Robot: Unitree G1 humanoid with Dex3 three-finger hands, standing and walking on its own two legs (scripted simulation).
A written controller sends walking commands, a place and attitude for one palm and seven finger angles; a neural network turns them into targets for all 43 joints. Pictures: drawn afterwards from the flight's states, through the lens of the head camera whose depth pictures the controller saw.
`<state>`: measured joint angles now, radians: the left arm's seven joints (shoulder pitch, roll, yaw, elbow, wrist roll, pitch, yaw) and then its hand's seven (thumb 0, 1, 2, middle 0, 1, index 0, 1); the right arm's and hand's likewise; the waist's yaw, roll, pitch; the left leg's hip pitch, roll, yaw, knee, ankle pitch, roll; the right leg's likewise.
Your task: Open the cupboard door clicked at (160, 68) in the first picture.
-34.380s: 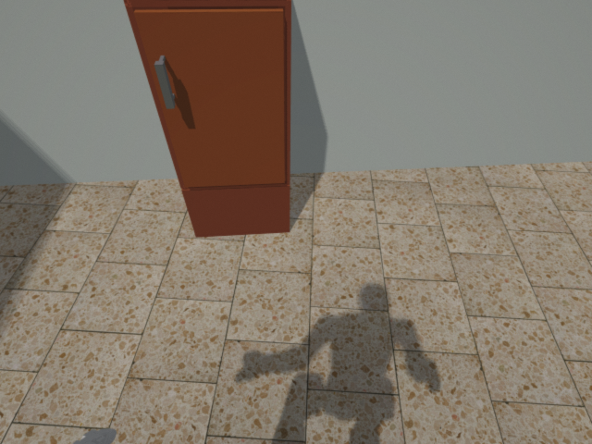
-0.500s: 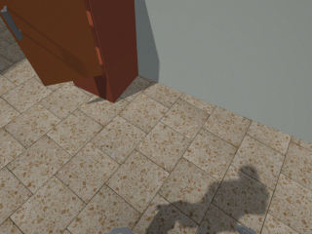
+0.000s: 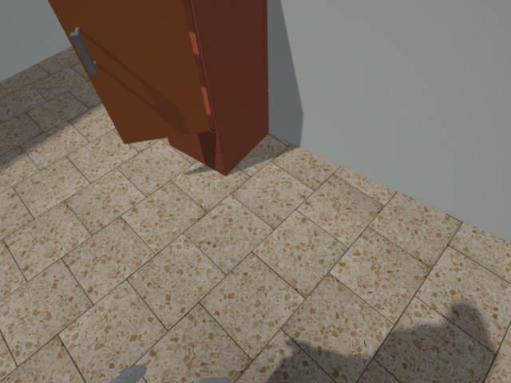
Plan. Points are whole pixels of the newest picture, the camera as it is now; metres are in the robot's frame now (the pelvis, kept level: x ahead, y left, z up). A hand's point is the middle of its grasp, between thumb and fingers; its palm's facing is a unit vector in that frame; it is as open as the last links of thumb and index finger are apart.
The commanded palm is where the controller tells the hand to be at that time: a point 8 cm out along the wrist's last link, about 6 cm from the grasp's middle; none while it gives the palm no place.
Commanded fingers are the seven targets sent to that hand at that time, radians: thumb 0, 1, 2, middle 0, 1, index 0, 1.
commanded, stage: turn to face it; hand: left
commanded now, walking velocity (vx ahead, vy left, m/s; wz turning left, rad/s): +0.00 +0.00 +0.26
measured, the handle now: (85, 51) +1.01 +0.59 -0.02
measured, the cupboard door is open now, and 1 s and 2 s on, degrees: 47 47 47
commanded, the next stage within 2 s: take the last steps up to it in 0.04 s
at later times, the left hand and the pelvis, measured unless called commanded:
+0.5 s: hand out of the picture -0.06 +0.22 -0.18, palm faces +0.27 -0.94 -0.20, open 7.4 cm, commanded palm none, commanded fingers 0.00 0.90 0.90 -0.20 -0.30 -0.20 -0.30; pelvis +0.02 +0.04 +0.00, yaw +10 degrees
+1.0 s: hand (148, 294) +0.29 +0.24 -0.15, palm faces +0.13 -0.97 -0.20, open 7.4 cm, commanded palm none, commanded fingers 0.00 0.90 0.90 -0.20 -0.30 -0.20 -0.30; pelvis +0.18 +0.05 -0.01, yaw +10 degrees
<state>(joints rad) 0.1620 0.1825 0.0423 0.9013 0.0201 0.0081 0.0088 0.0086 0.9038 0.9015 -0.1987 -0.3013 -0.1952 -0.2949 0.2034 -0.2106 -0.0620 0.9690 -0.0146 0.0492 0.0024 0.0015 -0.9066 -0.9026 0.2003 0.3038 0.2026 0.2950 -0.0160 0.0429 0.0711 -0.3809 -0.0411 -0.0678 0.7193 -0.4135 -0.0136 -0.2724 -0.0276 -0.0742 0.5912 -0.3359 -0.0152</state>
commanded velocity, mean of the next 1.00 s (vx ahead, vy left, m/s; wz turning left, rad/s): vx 0.26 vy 0.08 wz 0.09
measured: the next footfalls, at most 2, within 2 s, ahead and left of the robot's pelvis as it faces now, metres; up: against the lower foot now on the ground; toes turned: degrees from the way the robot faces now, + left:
left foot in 0.46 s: +0.04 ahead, +0.15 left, +0.00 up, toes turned +15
right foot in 0.94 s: +0.29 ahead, -0.01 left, +0.00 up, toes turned +2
